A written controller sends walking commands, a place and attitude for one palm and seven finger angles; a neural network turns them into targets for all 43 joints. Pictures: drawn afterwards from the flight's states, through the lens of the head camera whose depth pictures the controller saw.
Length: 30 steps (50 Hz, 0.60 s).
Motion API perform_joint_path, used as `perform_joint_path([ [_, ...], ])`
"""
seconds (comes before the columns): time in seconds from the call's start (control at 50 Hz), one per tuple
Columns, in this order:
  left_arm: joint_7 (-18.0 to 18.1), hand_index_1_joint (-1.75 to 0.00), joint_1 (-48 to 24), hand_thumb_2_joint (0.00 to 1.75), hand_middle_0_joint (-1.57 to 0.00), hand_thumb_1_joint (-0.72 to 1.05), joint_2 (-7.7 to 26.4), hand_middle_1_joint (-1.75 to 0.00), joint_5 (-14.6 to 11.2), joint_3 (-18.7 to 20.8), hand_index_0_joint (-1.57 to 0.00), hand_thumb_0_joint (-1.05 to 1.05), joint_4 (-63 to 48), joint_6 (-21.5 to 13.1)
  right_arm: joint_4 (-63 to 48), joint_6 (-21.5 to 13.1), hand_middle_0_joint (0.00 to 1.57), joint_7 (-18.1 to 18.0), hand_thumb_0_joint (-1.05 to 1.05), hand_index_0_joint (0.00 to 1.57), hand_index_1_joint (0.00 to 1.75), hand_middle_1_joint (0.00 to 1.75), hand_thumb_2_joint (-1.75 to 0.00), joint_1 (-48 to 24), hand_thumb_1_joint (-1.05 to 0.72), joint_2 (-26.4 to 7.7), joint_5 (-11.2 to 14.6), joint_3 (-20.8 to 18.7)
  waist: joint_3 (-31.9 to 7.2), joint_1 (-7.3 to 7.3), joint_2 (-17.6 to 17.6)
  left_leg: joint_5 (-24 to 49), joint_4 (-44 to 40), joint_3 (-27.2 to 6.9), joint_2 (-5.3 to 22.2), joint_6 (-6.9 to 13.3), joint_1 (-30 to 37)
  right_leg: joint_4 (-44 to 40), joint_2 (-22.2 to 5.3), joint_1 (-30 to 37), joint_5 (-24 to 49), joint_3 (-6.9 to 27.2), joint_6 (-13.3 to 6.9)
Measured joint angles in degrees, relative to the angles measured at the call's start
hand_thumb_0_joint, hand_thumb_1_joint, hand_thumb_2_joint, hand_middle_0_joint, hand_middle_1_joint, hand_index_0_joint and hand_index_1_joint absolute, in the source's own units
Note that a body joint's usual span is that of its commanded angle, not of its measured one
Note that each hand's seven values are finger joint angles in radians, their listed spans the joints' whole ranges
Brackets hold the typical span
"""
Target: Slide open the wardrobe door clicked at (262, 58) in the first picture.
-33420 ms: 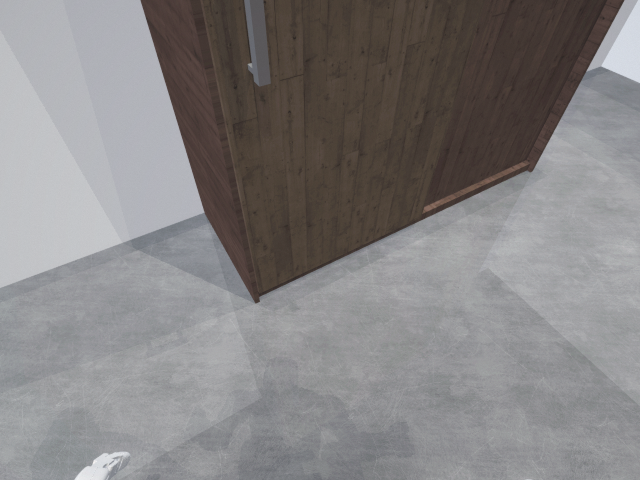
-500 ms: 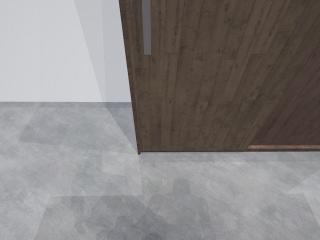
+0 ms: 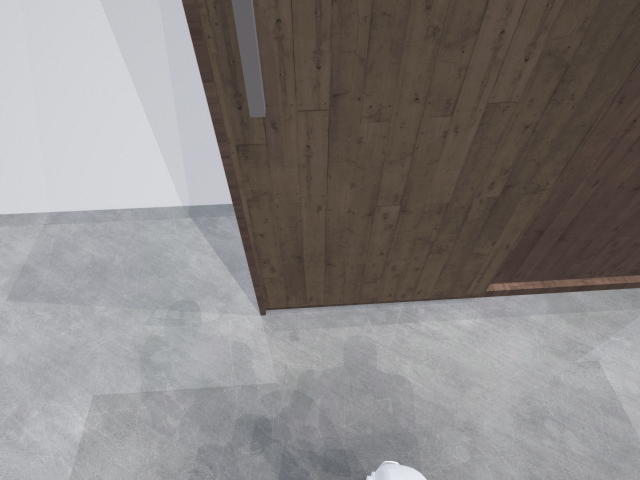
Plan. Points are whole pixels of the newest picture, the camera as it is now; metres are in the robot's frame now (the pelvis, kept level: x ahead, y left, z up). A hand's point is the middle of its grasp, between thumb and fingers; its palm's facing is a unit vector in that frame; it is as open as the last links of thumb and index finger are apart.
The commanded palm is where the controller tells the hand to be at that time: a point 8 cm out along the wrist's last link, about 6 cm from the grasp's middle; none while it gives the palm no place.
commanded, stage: take the last steps up to it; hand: left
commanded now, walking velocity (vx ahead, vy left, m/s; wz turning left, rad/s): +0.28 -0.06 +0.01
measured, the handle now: (248, 29) +0.69 +0.12 +0.21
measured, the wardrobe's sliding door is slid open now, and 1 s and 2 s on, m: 0.00 0.00 0.00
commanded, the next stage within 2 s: come to a stop and stand still in 0.46 s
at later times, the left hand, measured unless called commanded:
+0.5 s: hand out of the picture +0.06 +0.11 -0.19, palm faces +0.15 -0.99 -0.09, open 7.4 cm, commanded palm none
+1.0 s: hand (243, 428) +0.22 +0.13 -0.18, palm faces +0.12 -0.97 -0.22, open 7.4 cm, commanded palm none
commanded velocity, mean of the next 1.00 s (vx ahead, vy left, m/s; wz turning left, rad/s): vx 0.04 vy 0.01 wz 0.01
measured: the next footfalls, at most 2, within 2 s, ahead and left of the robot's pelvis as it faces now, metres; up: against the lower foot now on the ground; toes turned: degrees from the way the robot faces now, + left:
right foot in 0.04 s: +0.13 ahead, -0.13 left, +0.00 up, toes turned -6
left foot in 0.44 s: +0.18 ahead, +0.07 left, +0.00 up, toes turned +9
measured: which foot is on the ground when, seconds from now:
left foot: down 0.00-0.06, up 0.08-0.42, down 0.44-1.00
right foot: up 0.00-0.02, down 0.04-0.46, up 0.48-0.72, down 0.74-1.00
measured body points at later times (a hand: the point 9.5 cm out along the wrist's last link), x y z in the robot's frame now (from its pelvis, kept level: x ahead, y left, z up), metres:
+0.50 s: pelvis +0.13 -0.03 -0.01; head +0.14 +0.01 +0.44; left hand +0.05 +0.17 -0.18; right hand +0.22 -0.25 -0.14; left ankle +0.16 +0.07 -0.74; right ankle +0.09 -0.13 -0.72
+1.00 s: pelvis +0.17 -0.06 -0.01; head +0.20 -0.06 +0.44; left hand +0.21 +0.18 -0.16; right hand +0.18 -0.28 -0.17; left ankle +0.14 +0.06 -0.74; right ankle +0.23 -0.17 -0.74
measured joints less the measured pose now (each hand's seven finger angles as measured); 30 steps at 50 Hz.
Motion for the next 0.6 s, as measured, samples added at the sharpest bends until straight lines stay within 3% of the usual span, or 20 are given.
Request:
perform_joint_path([
  [0.04, -0.16, -0.30, -0.66, 0.89, -0.20, 0.91, 0.21, -0.30, 0.12, 0.13, -0.20, 0.01, -0.74, -1.04, 0.01, 0.12, 0.20, 0.25, 0.01, 0.21, 0.30, 0.30, -0.90, 0.48, -0.90, -0.21, 0.26, -0.23, -0.11, 0.04, 0.50, -3.38, 4.30, -0.08, 0.61, -0.86, -0.66, -6.68, 0.32, 3.55, 3.36, -0.68, -0.37],
  [0.06, -0.04, -0.30, -0.96, 0.89, -0.20, 0.91, 0.27, -0.30, 0.27, 0.31, -0.20, 0.01, -0.97, -1.89, 0.15, 0.17, 0.20, 0.54, 0.01, 0.21, 0.30, 0.30, -0.90, 0.44, -0.90, -0.28, 0.55, -0.33, -0.07, 0.32, 0.71, -5.66, 9.40, 0.14, 1.01, -0.39, -2.44, -7.35, 0.44, 4.07, 7.36, -1.15, -0.57],
  [0.1, 0.52, -0.30, -1.17, 0.89, -0.20, 0.91, -0.28, -0.30, 0.12, 0.35, -0.20, 0.00, -1.17, -2.94, 0.45, 1.10, 0.20, 1.05, 0.01, 0.20, 0.30, 0.30, -0.90, -1.65, -0.90, -0.85, 1.01, -0.47, 0.68, 0.57, 1.61, -9.01, 25.46, -0.06, 1.61, 1.52, -8.47, -4.49, 1.19, 4.57, 6.22, -2.52, -1.15],
  [0.14, 0.90, -0.30, -0.16, 0.89, -0.20, 0.91, -0.79, -0.30, 0.04, 0.15, -0.20, 0.00, -1.04, -3.02, 0.02, 1.69, 0.20, 1.47, 0.01, 0.20, 0.30, 0.29, -0.90, -4.38, -0.90, -1.40, 1.06, -1.04, 0.65, 1.04, 1.40, -7.20, 37.54, 1.23, 1.86, 2.59, -14.61, -5.67, 1.75, 6.88, 4.41, -3.28, -1.71],
  [0.2, 1.85, -0.30, 2.52, 0.89, -0.20, 0.92, -1.31, -0.30, 0.31, 0.05, -0.20, 0.00, -0.01, -2.32, -2.26, 1.83, 0.20, 1.80, 0.01, 0.20, 0.30, 0.29, -0.90, -8.67, -0.91, -2.16, 0.61, -1.74, -0.46, 1.40, 0.32, -2.30, 43.37, 3.59, 2.96, 2.38, -21.99, -10.38, 2.65, 10.16, 5.32, -3.83, -2.12],
  [0.3, 1.91, -0.30, 7.21, 0.89, -0.20, 0.92, -1.96, -0.30, 0.69, -0.68, -0.20, 0.00, 2.41, -2.09, -6.20, 1.32, 0.19, 2.11, 0.01, 0.20, 0.30, 0.29, -0.90, -14.18, -0.91, -2.74, 0.53, -2.20, -2.33, 2.11, -0.78, 1.62, 33.59, 5.67, 4.36, 0.69, -25.89, -16.54, 4.24, 14.04, 6.37, -4.64, -2.65],
  [0.42, 1.41, -0.30, 11.35, 0.89, -0.20, 0.91, -2.77, -0.30, 0.54, -0.96, -0.20, 0.00, 4.61, -2.20, -7.42, -0.32, 0.19, 2.07, 0.00, 0.20, 0.30, 0.29, -0.90, -17.85, -0.92, -2.74, 0.86, -1.65, -2.28, 4.83, -1.92, 4.36, 13.97, 6.52, 3.36, 0.37, -19.25, -15.20, 4.70, 16.61, 2.67, -4.97, -1.72],
  [0.46, 1.30, -0.30, 12.57, 0.89, -0.20, 0.91, -2.63, -0.30, 0.28, -0.91, -0.20, 0.00, 5.36, -1.73, -7.29, -1.30, 0.19, 1.81, 0.00, 0.20, 0.30, 0.29, -0.90, -18.17, -0.92, -2.12, 0.76, -1.19, -2.24, 5.05, -3.17, 6.43, 10.67, 7.02, 2.16, 1.48, -16.55, -10.53, 3.57, 16.03, -0.68, -4.50, -1.17],
  [0.52, 1.30, -0.30, 12.44, 0.89, -0.20, 0.91, -2.37, -0.30, 0.48, -0.94, -0.20, 0.01, 5.97, -0.29, -7.86, -1.63, 0.19, 0.85, 0.00, 0.20, 0.30, 0.29, -0.90, -17.80, -0.93, -0.98, 0.59, -0.94, -2.01, 5.02, -4.40, 4.67, 10.86, 7.98, 1.11, 3.02, -14.67, 5.19, 2.52, 10.57, -10.07, -1.91, -0.72],
  [0.56, 1.21, -0.30, 11.42, 0.89, -0.20, 0.91, -2.37, -0.30, 0.70, -0.87, -0.20, 0.01, 5.70, 0.19, -8.17, -1.56, 0.20, 0.11, -0.01, 0.20, 0.30, 0.29, -0.90, -17.26, -0.95, -1.35, 0.70, -1.11, -1.87, 4.55, -4.07, 5.01, 8.60, 8.10, 0.79, 3.06, -12.91, 12.82, 1.83, 6.58, -10.31, -0.92, -0.36],
  [0.6, 1.22, -0.30, 10.04, 0.89, -0.20, 0.91, -2.20, -0.30, 0.71, -0.84, -0.20, 0.01, 4.78, 0.29, -7.85, -1.22, 0.20, 0.01, -0.01, 0.20, 0.30, 0.29, -0.90, -16.46, -0.96, -1.86, 0.66, -0.93, -1.64, 4.29, -3.68, 5.87, 6.06, 8.03, 0.44, 2.92, -11.25, 14.84, 0.88, 3.89, -8.08, -0.12, 0.25],
])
